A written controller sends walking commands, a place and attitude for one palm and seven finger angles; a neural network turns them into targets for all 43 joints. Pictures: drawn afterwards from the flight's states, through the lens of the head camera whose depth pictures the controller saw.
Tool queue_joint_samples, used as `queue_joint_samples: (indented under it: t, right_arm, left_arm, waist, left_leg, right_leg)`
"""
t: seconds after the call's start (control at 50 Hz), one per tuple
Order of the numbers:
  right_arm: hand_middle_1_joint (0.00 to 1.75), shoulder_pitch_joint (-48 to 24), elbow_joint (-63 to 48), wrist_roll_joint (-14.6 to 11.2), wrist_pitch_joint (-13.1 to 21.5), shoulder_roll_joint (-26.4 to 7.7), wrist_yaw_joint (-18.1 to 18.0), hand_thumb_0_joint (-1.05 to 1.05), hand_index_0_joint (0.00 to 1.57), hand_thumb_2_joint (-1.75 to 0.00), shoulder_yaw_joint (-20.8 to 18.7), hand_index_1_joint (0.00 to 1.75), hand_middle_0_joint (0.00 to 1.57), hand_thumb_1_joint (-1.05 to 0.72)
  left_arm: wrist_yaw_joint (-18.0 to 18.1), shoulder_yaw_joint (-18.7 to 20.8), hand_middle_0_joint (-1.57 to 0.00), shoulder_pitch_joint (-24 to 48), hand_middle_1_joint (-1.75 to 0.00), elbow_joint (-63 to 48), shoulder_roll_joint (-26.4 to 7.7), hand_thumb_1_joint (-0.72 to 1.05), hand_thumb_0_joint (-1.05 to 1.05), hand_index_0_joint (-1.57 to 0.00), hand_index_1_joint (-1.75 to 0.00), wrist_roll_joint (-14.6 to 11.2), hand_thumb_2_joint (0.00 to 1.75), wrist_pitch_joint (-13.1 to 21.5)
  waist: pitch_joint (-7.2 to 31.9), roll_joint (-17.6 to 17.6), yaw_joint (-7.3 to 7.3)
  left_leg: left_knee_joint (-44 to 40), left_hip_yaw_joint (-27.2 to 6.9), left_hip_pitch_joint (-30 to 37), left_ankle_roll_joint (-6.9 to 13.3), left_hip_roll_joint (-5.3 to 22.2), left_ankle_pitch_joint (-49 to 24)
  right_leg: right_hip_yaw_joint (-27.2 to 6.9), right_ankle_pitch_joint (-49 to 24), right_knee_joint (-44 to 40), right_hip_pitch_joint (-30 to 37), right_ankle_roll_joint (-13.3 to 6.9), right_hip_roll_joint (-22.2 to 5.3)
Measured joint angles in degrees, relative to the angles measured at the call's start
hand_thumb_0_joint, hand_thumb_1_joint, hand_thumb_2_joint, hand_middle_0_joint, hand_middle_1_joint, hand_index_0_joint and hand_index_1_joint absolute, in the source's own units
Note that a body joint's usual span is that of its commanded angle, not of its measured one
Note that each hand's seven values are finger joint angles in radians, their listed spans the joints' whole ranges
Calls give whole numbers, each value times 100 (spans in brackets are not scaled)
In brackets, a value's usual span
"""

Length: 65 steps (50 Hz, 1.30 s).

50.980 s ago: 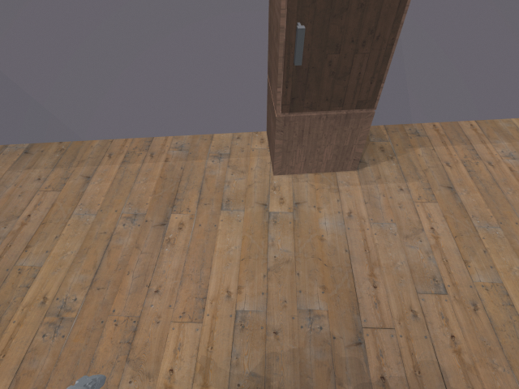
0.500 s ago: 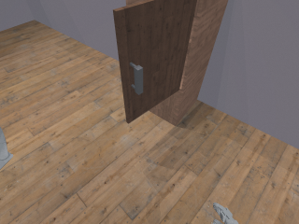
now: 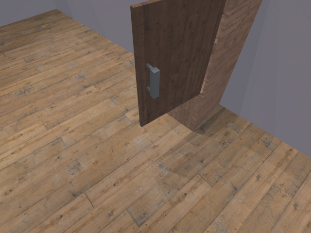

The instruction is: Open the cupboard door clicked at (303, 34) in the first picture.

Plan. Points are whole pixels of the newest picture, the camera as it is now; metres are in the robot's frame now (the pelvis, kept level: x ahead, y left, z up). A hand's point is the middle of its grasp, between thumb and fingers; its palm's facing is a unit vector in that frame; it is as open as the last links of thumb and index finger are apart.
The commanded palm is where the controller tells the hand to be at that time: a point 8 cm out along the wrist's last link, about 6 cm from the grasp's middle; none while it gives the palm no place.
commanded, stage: let the arm hang, fingers relaxed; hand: left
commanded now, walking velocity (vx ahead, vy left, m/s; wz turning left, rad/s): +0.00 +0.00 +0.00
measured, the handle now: (151, 80) +0.66 +0.06 -0.03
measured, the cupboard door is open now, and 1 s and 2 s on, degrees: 79 79 79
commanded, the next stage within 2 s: look to check the result in 0.64 s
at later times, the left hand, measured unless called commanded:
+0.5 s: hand out of the picture +0.01 +0.16 -0.17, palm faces +0.00 -0.98 -0.21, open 7.3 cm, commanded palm none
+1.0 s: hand out of the picture -0.02 +0.15 -0.17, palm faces +0.02 -0.98 -0.18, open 7.4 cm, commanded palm none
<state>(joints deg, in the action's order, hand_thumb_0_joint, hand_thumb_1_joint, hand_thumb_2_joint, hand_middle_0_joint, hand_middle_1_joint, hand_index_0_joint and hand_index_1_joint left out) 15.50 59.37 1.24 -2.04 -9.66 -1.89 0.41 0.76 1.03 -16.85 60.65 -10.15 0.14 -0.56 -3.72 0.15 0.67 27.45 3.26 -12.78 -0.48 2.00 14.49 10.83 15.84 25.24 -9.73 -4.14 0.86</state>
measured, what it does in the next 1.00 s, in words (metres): stands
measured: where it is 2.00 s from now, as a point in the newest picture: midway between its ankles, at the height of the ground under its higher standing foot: outside the picture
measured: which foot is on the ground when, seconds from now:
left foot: down 0.00-1.00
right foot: down 0.00-1.00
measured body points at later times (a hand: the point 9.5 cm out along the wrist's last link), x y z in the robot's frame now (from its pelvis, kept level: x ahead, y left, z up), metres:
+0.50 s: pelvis +0.01 +0.00 +0.00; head +0.01 -0.02 +0.45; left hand +0.01 +0.21 -0.15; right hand -0.04 -0.20 -0.17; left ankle +0.00 +0.12 -0.74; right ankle -0.02 -0.06 -0.74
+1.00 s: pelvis +0.01 -0.01 +0.00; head +0.02 -0.03 +0.45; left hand -0.02 +0.20 -0.15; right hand -0.03 -0.20 -0.17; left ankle +0.00 +0.12 -0.74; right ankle -0.02 -0.06 -0.74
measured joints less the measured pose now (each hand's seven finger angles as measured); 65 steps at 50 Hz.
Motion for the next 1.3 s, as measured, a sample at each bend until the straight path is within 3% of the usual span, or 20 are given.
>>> queue_joint_samples:
  t: [0.22,0.44,0.74,1.3]
  right_arm:
    - [30,43,599,-37,104,149,-41,0,20,-89,30,30,20,-92]
    - [30,207,785,-21,125,334,-52,0,20,-89,43,30,20,-91]
    - [30,345,803,-24,118,326,-88,0,20,-89,9,30,20,-91]
    - [30,173,711,-29,128,294,-90,0,20,-89,-6,30,20,-91]
  left_arm:
    - [101,-110,-20,35,-30,564,199,91,0,-20,-30,-17,90,143]
    - [153,-100,-20,88,-30,588,311,93,1,-20,-30,-20,90,164]
    - [131,-112,-20,-119,-30,669,499,91,0,-20,-30,-26,90,164]
    - [148,-89,-20,16,-30,581,399,91,0,-20,-30,-13,90,174]
  waist:
    - [130,-272,-111]
    - [211,-210,-155]
    - [117,-156,-131]
    - [85,-160,-137]
  left_leg:
    - [-573,192,509,14,-59,-181]
    - [-607,231,613,-26,-11,-183]
    - [-572,221,560,-40,18,-187]
    - [-558,197,528,-64,37,-153]
  right_leg:
    - [-186,-93,-294,316,30,-22]
    - [-226,-96,-318,397,-10,28]
    - [-217,-122,-335,368,-35,58]
    - [-199,-93,-351,357,-42,79]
